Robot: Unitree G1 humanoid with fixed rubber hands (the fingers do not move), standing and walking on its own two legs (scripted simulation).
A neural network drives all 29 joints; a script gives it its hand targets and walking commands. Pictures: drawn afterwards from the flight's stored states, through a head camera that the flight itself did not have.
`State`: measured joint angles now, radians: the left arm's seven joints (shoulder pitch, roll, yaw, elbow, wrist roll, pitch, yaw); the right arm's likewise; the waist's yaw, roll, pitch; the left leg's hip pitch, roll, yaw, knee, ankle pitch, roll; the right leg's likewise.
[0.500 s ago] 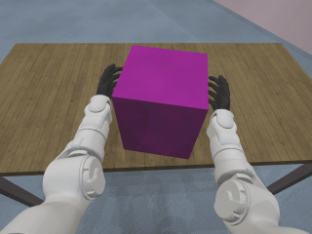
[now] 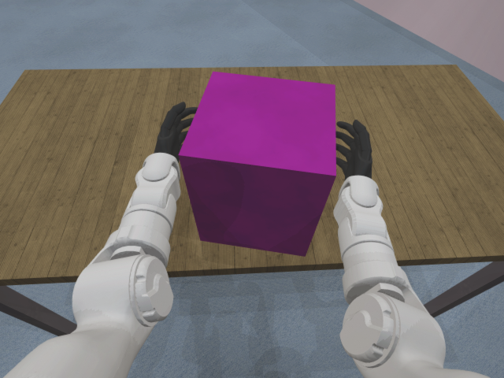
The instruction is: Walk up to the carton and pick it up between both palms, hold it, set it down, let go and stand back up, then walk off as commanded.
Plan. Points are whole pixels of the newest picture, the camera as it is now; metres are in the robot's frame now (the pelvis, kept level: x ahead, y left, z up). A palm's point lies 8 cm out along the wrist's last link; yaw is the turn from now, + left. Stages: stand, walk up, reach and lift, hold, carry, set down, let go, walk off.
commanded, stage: reach and lift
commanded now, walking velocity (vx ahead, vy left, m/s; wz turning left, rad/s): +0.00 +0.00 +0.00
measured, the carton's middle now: (261, 169) +0.48 +0.01 +0.04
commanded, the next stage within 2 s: none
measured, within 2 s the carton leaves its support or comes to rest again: leaves its support in 0.66 s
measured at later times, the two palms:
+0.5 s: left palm (175, 160) +0.44 +0.15 +0.10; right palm (365, 182) +0.41 -0.15 +0.10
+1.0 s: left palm (169, 174) +0.39 +0.15 +0.12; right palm (379, 191) +0.37 -0.15 +0.13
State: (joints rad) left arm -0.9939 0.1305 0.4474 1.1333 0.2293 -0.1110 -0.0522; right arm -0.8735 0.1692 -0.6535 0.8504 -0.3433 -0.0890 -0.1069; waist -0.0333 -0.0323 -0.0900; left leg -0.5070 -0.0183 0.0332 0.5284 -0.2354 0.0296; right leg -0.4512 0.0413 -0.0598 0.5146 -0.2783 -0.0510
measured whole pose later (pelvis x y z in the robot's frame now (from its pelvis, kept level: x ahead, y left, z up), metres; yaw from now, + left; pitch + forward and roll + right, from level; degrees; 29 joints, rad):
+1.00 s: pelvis -0.04 +0.00 +0.00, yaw +0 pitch +9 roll +0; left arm -0.91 0.05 0.45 1.05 0.23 0.01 0.00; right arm -0.82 0.12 -0.61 0.90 -0.36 -0.11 -0.10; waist -0.03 -0.02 -0.15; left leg -0.49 -0.02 0.04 0.51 -0.17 0.03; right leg -0.44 0.04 -0.06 0.51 -0.22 -0.05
